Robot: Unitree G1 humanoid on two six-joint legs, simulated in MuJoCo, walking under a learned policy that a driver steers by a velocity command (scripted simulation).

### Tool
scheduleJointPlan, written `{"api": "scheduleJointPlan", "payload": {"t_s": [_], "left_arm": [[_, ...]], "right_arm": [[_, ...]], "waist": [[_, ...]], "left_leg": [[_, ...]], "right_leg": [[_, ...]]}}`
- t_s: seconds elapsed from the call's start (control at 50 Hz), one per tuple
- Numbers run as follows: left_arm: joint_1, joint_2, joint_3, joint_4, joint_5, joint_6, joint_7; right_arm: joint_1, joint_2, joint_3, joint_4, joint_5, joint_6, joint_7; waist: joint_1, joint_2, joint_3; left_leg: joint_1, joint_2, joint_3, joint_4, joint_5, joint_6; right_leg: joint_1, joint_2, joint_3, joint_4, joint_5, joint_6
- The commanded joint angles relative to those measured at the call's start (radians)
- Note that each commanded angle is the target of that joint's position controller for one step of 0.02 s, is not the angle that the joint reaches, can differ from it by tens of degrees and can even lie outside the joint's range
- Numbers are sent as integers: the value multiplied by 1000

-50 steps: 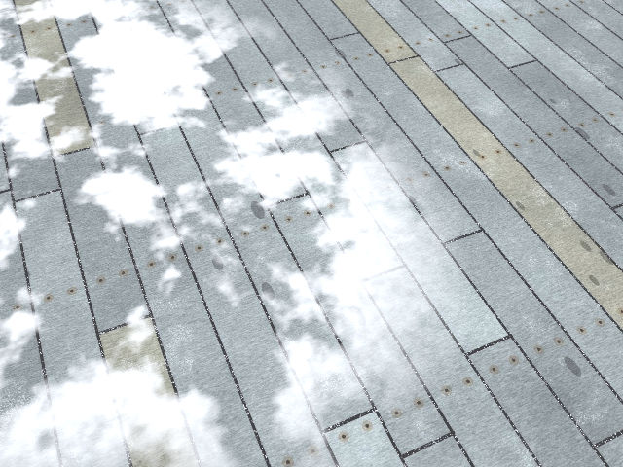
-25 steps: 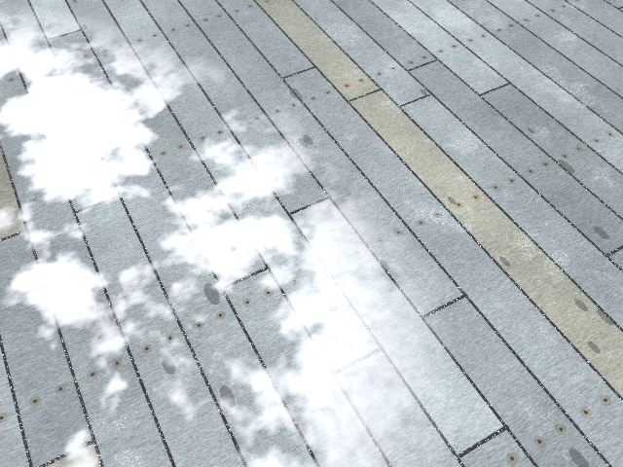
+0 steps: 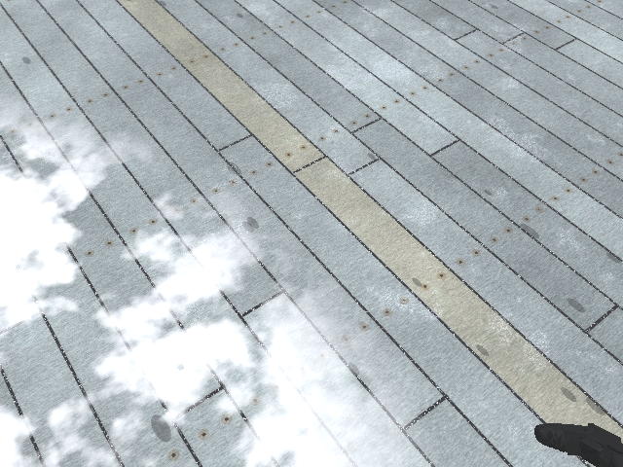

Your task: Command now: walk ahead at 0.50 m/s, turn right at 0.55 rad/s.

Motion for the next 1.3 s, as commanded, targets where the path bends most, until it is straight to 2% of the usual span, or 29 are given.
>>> {"api": "scheduleJointPlan", "payload": {"t_s": [0.02,0.04,0.06,0.1,0.2,0.36,0.44,0.46,0.48,0.5,0.52,0.54,0.56,0.58,0.6,0.64,0.72,0.8,0.88,0.92,0.94,0.96,1.0,1.12,1.16,1.2,1.22,1.24,1.3], "left_arm": [[72,107,5,-99,-30,-29,2],[-25,148,18,-114,-24,-23,1],[-59,129,19,-119,-15,-17,3],[-82,92,22,-139,-8,-8,-7],[-147,53,15,-196,-9,12,-16],[-366,29,-3,-293,4,3,-66],[-243,103,33,-298,8,11,-83],[-106,149,59,-261,9,11,-76],[-6,221,85,-242,12,17,-51],[-66,320,90,-277,23,30,-26],[-66,289,71,-328,35,21,-41],[-107,227,57,-339,35,17,-49],[-166,193,49,-328,12,14,-50],[-207,156,36,-332,1,15,-44],[-236,157,35,-335,10,21,-38],[-266,180,42,-345,32,21,-34],[-246,196,49,-341,18,34,-9],[-267,135,20,-333,32,48,0],[-250,68,-18,-280,50,37,-22],[-192,55,-28,-248,55,26,-26],[-139,79,-20,-245,65,21,-21],[-125,75,-16,-247,60,19,-17],[-227,115,-1,-264,48,31,-1],[-223,80,18,-280,36,48,4],[-202,96,30,-279,36,49,4],[-193,129,40,-281,36,46,9],[-198,122,36,-292,37,39,15],[-190,125,34,-297,39,31,20],[-258,163,46,-294,22,31,23]], "right_arm": [[320,-186,-58,11,2,10,-2],[268,-128,-43,-4,7,13,-3],[214,-117,-35,-9,1,17,-1],[177,-98,-29,3,-13,20,-3],[204,-140,-47,38,-7,10,-8],[255,-197,-55,56,9,50,-27],[239,-249,-71,43,36,81,-44],[219,-240,-68,33,40,87,-47],[250,-208,-56,23,18,82,-43],[348,-76,-17,-12,-43,63,-25],[384,-152,-16,-17,-14,42,-6],[247,-202,-30,-41,26,43,-4],[210,-186,-28,-58,23,53,-13],[204,-183,-29,-43,6,71,-30],[212,-186,-32,-47,-4,89,-39],[254,-177,-32,-50,-7,109,-43],[207,-143,-23,-65,-16,120,-51],[180,-125,-14,-67,-3,136,-45],[177,-96,-4,-70,-6,122,-27],[172,-128,-7,-83,-25,115,-21],[144,-212,-21,-110,-28,116,-25],[117,-224,-30,-98,-19,120,-24],[120,-172,-22,-112,-8,119,-17],[168,-181,-40,-154,12,129,-30],[172,-158,-39,-179,16,136,-31],[192,-138,-37,-196,12,143,-24],[178,-156,-46,-204,9,147,-18],[158,-169,-56,-213,12,153,-14],[150,-121,-42,-217,22,172,-9]], "waist": [[-136,265,-252],[-150,157,-136],[-123,82,-77],[-89,114,-17],[-85,86,7],[-146,75,66],[-54,136,-32],[22,109,-98],[65,6,-168],[-64,-310,-256],[-16,-196,-532],[13,-62,-439],[-24,4,-281],[-52,36,-209],[-83,23,-151],[-122,-36,-139],[-106,-41,-186],[-82,-90,-166],[-78,-106,-117],[-72,-62,-84],[-14,50,-68],[20,195,-56],[-31,179,-28],[-61,113,-49],[-69,4,-63],[-80,-156,-82],[-65,-170,-90],[-53,-112,-86],[-70,-67,-59]], "left_leg": [[768,442,-698,-185,-382,213],[635,398,-520,-196,-333,166],[510,355,-404,-221,-213,147],[370,302,-255,-275,-78,139],[354,297,-70,-341,117,173],[419,272,172,-274,391,118],[483,279,208,-6,758,70],[440,245,227,173,721,39],[242,191,236,448,414,-24],[-151,19,206,853,-594,-88],[-210,-11,-58,1012,-636,-86],[-238,40,-85,1004,-538,-63],[-273,72,-65,901,-449,-59],[-243,108,-65,819,-406,-63],[-181,111,-63,774,-373,-63],[-89,96,-51,676,-356,-75],[-69,60,-55,507,-259,-97],[2,83,-41,383,-166,-94],[178,77,-7,138,-138,-56],[261,103,-50,-19,23,-15],[246,193,-149,-24,191,29],[144,207,-201,-61,56,85],[56,186,-234,-106,-98,76],[48,123,-242,7,-48,63],[-11,56,-168,122,-87,26],[-96,6,-52,327,-274,-19],[-137,28,-33,493,-459,-32],[-180,47,-48,632,-526,-40],[-149,95,-22,534,-419,-53]], "right_leg": [[-659,-64,-8,597,-76,-5],[-671,-97,-32,606,21,-3],[-622,-135,-56,585,97,5],[-557,-187,-65,516,174,9],[-611,-210,-87,399,307,33],[-524,-154,-230,12,524,15],[-316,-49,-298,-67,379,-49],[-141,-11,-301,-155,464,-82],[111,-87,-174,-187,747,-132],[434,-363,205,-71,1317,-303],[496,-491,491,-192,1116,-442],[404,-417,362,-226,974,-378],[246,-356,250,-249,866,-314],[116,-315,196,-277,780,-272],[-22,-296,178,-319,721,-263],[-152,-269,143,-333,772,-268],[-161,-226,124,-314,722,-234],[-205,-210,96,-339,412,-191],[-238,-208,71,-306,260,-154],[-243,-154,39,-251,215,-72],[-248,-81,-19,-164,143,-27],[-179,-27,-122,-150,172,13],[-113,-36,-146,-113,240,20],[-91,-74,-144,-127,280,-19],[-50,-155,-62,-203,312,-66],[7,-367,136,-288,482,-187],[16,-455,198,-297,617,-249],[23,-488,204,-297,717,-279],[-4,-392,3,-290,715,-191]]}}
Keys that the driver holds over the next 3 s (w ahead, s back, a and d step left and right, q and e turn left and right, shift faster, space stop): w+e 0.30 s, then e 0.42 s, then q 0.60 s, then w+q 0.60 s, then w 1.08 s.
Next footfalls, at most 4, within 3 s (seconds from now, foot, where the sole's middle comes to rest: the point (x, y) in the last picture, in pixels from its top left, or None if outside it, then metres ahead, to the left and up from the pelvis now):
0.48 right None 0.37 -0.18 -0.76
0.92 left None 0.45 0.04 -0.76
1.46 left None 0.42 0.07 -0.76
1.92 right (410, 368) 0.71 -0.15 -0.76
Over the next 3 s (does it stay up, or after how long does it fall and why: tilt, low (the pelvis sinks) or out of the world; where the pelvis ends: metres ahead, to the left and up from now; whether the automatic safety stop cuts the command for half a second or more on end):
stays up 1.15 0.06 0.00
